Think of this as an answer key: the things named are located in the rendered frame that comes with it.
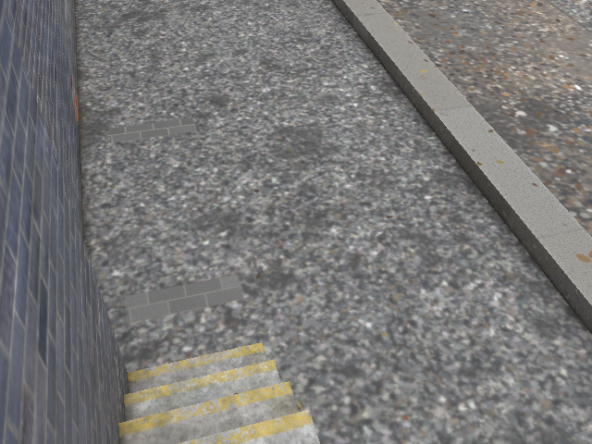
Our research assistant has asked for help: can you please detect stairs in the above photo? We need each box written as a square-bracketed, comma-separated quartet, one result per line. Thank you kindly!
[118, 342, 320, 444]

